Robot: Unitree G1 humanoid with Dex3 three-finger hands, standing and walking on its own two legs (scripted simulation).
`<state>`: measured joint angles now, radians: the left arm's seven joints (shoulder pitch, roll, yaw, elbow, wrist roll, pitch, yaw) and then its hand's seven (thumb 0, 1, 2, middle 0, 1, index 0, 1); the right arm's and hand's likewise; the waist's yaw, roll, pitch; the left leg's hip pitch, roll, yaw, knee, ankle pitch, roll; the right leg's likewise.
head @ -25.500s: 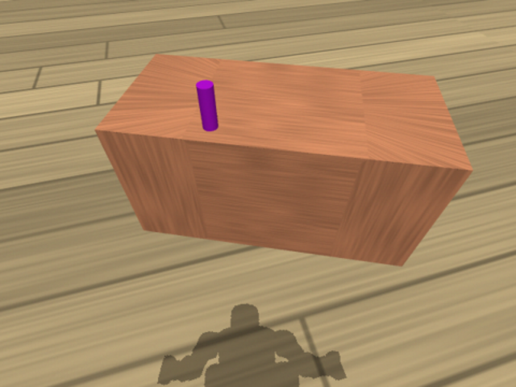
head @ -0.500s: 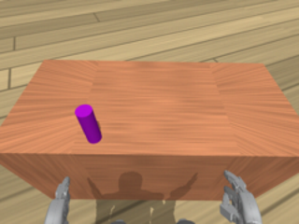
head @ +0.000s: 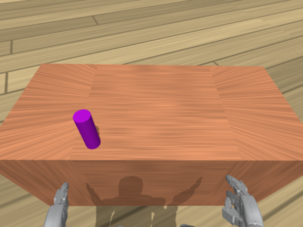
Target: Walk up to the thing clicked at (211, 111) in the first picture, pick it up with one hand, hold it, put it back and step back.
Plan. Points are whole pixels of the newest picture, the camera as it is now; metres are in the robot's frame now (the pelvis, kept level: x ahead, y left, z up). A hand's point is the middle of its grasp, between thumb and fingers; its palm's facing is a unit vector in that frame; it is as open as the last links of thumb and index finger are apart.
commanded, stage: home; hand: left
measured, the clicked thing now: (88, 130) +0.43 +0.21 -0.04
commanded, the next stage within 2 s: stand in 0.46 s
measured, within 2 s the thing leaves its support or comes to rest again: neither
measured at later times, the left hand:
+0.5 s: hand out of the picture +0.08 +0.26 -0.11, palm faces -0.03 -0.92 -0.38, open 17.7 cm
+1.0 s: hand out of the picture +0.03 +0.25 -0.10, palm faces +0.00 -0.94 -0.34, open 9.8 cm
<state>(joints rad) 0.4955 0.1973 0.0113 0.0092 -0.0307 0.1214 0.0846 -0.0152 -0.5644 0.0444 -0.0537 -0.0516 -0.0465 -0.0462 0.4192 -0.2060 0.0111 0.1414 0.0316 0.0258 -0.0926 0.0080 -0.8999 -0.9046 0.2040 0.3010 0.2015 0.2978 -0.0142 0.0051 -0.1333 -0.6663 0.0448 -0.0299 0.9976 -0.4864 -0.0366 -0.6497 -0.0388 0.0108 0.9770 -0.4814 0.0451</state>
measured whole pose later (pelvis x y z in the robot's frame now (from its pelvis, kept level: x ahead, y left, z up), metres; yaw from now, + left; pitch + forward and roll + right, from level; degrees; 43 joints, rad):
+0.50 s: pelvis -0.01 +0.00 +0.02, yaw +1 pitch -1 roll +0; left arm 0.28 0.37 0.02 0.75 0.04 0.00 0.01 -0.01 -0.58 0.03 -0.05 -0.05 -0.05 -0.04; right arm 0.24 -0.34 -0.05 0.83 -0.05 0.00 0.00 0.01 -0.90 -0.90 0.20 0.30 0.20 0.30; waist 0.00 -0.01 0.03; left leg -0.41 0.03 -0.02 0.85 -0.43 -0.02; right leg -0.40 -0.06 0.01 0.85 -0.44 0.04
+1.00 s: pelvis -0.01 +0.00 +0.06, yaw +1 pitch -4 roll +0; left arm 0.20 0.34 -0.01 1.09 0.01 -0.02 0.01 0.00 0.48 0.80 -0.20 -0.29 -0.19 -0.28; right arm 0.16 -0.32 -0.01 1.08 -0.02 -0.01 0.00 0.00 -0.90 -0.90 0.20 0.30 0.20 0.30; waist 0.01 0.01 0.06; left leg -0.19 0.03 -0.02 0.50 -0.24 -0.03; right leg -0.17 -0.05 -0.01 0.49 -0.25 0.04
